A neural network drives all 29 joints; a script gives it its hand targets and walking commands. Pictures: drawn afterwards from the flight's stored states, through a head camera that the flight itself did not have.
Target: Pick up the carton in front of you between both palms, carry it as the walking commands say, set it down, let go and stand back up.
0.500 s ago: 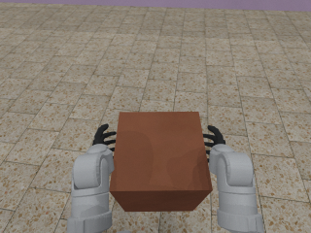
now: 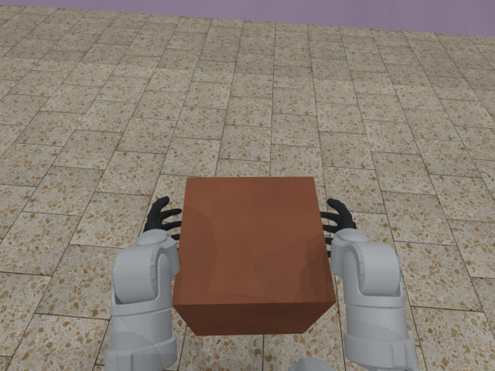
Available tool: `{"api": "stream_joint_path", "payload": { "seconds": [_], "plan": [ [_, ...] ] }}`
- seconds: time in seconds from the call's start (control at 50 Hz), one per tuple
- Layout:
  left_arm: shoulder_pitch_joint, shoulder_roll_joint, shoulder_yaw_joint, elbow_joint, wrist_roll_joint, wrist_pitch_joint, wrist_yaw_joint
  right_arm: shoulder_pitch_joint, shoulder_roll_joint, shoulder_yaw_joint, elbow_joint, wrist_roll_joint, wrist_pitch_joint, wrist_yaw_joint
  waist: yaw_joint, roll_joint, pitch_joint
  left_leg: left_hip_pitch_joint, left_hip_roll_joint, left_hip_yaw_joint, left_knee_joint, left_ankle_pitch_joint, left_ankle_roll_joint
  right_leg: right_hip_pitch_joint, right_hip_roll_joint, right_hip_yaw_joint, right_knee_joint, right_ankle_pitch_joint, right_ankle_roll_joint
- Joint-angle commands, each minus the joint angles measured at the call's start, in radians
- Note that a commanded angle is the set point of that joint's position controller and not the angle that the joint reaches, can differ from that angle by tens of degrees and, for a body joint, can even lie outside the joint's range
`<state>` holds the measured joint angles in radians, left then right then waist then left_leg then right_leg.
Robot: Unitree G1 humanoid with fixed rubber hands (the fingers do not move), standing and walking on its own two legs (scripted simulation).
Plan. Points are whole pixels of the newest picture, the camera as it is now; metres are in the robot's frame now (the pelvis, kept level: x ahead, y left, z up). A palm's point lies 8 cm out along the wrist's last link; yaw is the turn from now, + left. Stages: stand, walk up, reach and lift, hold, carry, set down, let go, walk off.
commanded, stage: carry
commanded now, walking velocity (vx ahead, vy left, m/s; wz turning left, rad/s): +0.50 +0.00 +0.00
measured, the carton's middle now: (250, 262) +0.30 +0.00 -0.04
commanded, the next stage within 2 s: none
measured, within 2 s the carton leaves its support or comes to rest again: neither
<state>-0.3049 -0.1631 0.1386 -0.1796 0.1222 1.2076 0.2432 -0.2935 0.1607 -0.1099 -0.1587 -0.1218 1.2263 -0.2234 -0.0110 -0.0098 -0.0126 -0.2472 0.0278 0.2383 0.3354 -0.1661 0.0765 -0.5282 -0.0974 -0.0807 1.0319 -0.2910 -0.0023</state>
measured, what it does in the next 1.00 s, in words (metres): walks ahead: right foot, then left foot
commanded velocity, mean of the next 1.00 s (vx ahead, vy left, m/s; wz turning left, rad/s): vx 0.50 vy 0.00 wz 0.00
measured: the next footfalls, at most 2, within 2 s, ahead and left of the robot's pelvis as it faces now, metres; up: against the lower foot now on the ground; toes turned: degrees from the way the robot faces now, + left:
right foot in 0.28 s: +0.38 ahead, -0.13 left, +0.00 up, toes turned -10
left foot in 0.76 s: +0.70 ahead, +0.09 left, +0.00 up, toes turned +13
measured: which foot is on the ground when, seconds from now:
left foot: down 0.00-0.30, up 0.32-0.74, down 0.76-1.00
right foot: up 0.00-0.26, down 0.28-0.78, up 0.80-1.00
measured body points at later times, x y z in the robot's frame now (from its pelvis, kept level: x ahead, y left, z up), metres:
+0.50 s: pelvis +0.33 -0.05 +0.00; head +0.37 -0.07 +0.45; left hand +0.63 +0.11 +0.06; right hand +0.64 -0.18 +0.05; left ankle +0.32 +0.10 -0.67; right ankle +0.34 -0.12 -0.75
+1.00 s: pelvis +0.67 +0.01 +0.00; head +0.70 +0.03 +0.45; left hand +0.97 +0.16 +0.06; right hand +0.97 -0.13 +0.06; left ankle +0.66 +0.08 -0.75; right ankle +0.68 -0.14 -0.68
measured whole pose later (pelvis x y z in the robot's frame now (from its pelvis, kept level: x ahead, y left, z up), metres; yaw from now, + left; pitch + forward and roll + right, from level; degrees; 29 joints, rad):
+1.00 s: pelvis +0.67 +0.01 +0.00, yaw +0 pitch +4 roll -2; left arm -0.31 -0.17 0.14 -0.20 0.12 1.20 0.24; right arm -0.30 0.16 -0.12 -0.18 -0.11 1.23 -0.24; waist -0.01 -0.01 0.00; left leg -0.21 0.03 0.22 0.30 -0.17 0.07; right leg -0.56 -0.11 -0.08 0.97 -0.26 0.01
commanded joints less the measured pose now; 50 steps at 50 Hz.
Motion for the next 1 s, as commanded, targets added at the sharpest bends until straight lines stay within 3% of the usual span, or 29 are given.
{"api": "stream_joint_path", "payload": {
  "seconds": [0.0,0.08,0.18,0.22,0.24,0.26,0.28,0.3,0.32,0.36,0.4,0.5,0.58,0.66,0.7,0.72,0.74,0.76,0.78,0.8,0.84,0.88,0.98],
  "plan": [
    [-0.447,-1.091,-0.696,-0.048,-0.443,-0.010,-0.411,-0.537,1.070,0.656,-0.145,0.465,-0.041,0.402,-0.006,0.133,-0.374,0.372,0.267,-0.219,-0.152,0.207,0.071,-0.100,-0.023,-0.008,-0.144,0.058,0.018],
    [-0.430,-1.057,-0.705,-0.070,-0.438,0.003,-0.400,-0.502,1.024,0.652,-0.158,0.456,-0.026,0.397,-0.010,0.144,-0.307,0.402,0.226,-0.143,-0.141,0.320,0.056,-0.107,0.001,-0.066,-0.365,0.163,0.023],
    [-0.420,-1.014,-0.699,-0.033,-0.438,0.033,-0.411,-0.466,0.988,0.640,-0.110,0.425,-0.001,0.391,-0.014,0.168,-0.238,0.422,0.212,-0.081,-0.084,0.481,0.014,-0.014,0.046,-0.127,-0.542,0.266,-0.011],
    [-0.420,-1.008,-0.688,-0.009,-0.436,0.039,-0.418,-0.483,0.986,0.646,-0.097,0.425,0.006,0.392,0.002,0.170,-0.262,0.385,0.196,-0.032,0.051,0.619,-0.023,0.163,0.090,-0.179,-0.606,0.266,-0.026],
    [-0.416,-1.008,-0.679,0.009,-0.433,0.040,-0.421,-0.488,0.983,0.651,-0.090,0.428,0.009,0.393,0.015,0.135,-0.310,0.306,0.161,0.010,0.198,0.606,-0.049,0.349,0.124,-0.213,-0.631,0.225,-0.030],
    [-0.408,-1.005,-0.669,0.021,-0.429,0.040,-0.425,-0.509,0.974,0.653,-0.085,0.431,0.010,0.394,0.040,0.065,-0.380,0.136,0.143,-0.006,0.393,0.374,-0.074,0.574,0.014,-0.080,-0.628,0.153,-0.040],
    [-0.419,-0.994,-0.657,0.053,-0.413,0.032,-0.428,-0.547,0.990,0.669,-0.101,0.442,0.019,0.395,0.047,-0.195,-0.483,-0.181,0.033,-0.040,0.712,0.083,-0.122,0.833,-0.276,0.391,-0.690,0.028,-0.188],
    [-0.396,-1.017,-0.652,0.075,-0.415,0.027,-0.429,-0.567,0.982,0.670,-0.103,0.443,0.019,0.399,0.047,-0.288,-0.449,-0.388,-0.044,-0.136,0.879,-0.304,-0.113,0.868,-0.336,0.576,-0.791,0.174,-0.247],
    [-0.414,-1.036,-0.647,0.053,-0.424,0.022,-0.432,-0.579,1.006,0.679,-0.096,0.448,0.010,0.400,0.034,-0.222,-0.429,-0.438,0.016,-0.219,0.970,-0.304,-0.078,0.840,-0.323,0.466,-0.764,0.305,-0.234],
    [-0.444,-1.079,-0.647,0.024,-0.434,0.008,-0.435,-0.600,1.050,0.681,-0.110,0.461,-0.011,0.400,0.027,-0.045,-0.396,-0.419,0.096,-0.246,0.893,-0.202,-0.058,0.709,-0.269,0.282,-0.747,0.447,-0.166],
    [-0.472,-1.096,-0.648,-0.014,-0.447,0.000,-0.437,-0.603,1.078,0.683,-0.126,0.465,-0.025,0.392,0.022,-0.073,-0.405,-0.356,0.105,-0.218,0.776,-0.125,-0.066,0.644,-0.229,0.163,-0.790,0.378,-0.117],
    [-0.436,-1.067,-0.643,-0.048,-0.454,-0.003,-0.445,-0.550,1.081,0.698,-0.160,0.445,-0.045,0.362,0.022,-0.128,-0.360,-0.416,0.091,-0.138,0.543,-0.018,-0.099,0.666,-0.189,0.042,-0.838,0.384,-0.137],
    [-0.400,-1.018,-0.644,-0.065,-0.439,0.012,-0.435,-0.524,1.044,0.702,-0.181,0.443,-0.027,0.353,0.028,-0.125,-0.295,-0.404,0.061,-0.081,0.321,0.088,-0.100,0.700,-0.151,-0.026,-0.829,0.490,-0.124],
    [-0.372,-0.996,-0.646,-0.029,-0.410,0.029,-0.427,-0.510,1.013,0.694,-0.147,0.449,0.003,0.370,0.033,-0.147,-0.234,-0.310,0.017,-0.029,0.146,0.190,-0.068,0.720,-0.135,-0.082,-0.799,0.631,-0.090],
    [-0.378,-0.993,-0.651,-0.010,-0.407,0.034,-0.427,-0.512,1.006,0.686,-0.119,0.451,0.013,0.381,0.024,-0.162,-0.261,-0.155,-0.020,0.008,0.099,0.184,-0.052,0.714,-0.128,-0.120,-0.679,0.794,-0.059],
    [-0.390,-0.993,-0.657,-0.004,-0.410,0.036,-0.429,-0.504,1.006,0.679,-0.098,0.448,0.014,0.385,0.005,-0.132,-0.306,0.011,-0.057,0.052,0.043,0.166,-0.050,0.663,-0.095,-0.169,-0.532,0.803,-0.032],
    [-0.406,-0.989,-0.662,-0.002,-0.411,0.035,-0.430,-0.502,1.003,0.672,-0.087,0.445,0.013,0.390,-0.013,-0.072,-0.362,0.232,-0.006,-0.003,0.059,0.106,-0.051,0.514,-0.070,-0.161,-0.353,0.626,-0.010],
    [-0.438,-1.004,-0.673,-0.008,-0.418,0.042,-0.431,-0.506,0.989,0.659,-0.066,0.432,0.011,0.395,-0.018,0.119,-0.475,0.503,0.277,-0.396,0.079,0.030,0.047,0.246,-0.014,-0.121,-0.060,0.315,0.029],
    [-0.445,-0.990,-0.674,-0.016,-0.419,0.043,-0.433,-0.487,1.007,0.657,-0.024,0.430,-0.001,0.397,-0.020,0.325,-0.501,0.624,0.411,-0.738,-0.069,0.038,0.160,-0.027,0.120,-0.044,0.166,-0.158,0.039],
    [-0.479,-1.009,-0.684,-0.013,-0.424,0.036,-0.433,-0.497,1.024,0.651,-0.042,0.437,-0.006,0.399,-0.015,0.257,-0.456,0.594,0.406,-0.669,-0.071,0.133,0.162,-0.125,0.072,0.062,0.285,-0.185,0.012],
    [-0.518,-1.050,-0.691,-0.030,-0.445,0.019,-0.433,-0.542,1.065,0.644,-0.077,0.447,-0.019,0.402,-0.013,0.078,-0.416,0.450,0.343,-0.468,-0.054,0.302,0.099,-0.115,-0.011,0.086,0.228,-0.085,-0.021],
    [-0.520,-1.076,-0.692,-0.043,-0.458,0.007,-0.427,-0.578,1.083,0.644,-0.110,0.462,-0.030,0.402,-0.002,0.087,-0.409,0.364,0.304,-0.343,-0.101,0.222,0.048,-0.065,-0.043,0.072,0.103,-0.003,-0.014],
    [-0.458,-1.089,-0.702,-0.057,-0.442,-0.008,-0.403,-0.533,1.062,0.638,-0.139,0.459,-0.034,0.404,-0.006,0.149,-0.372,0.379,0.257,-0.202,-0.148,0.243,0.063,-0.101,-0.020,-0.015,-0.152,0.073,0.024]
  ]
}}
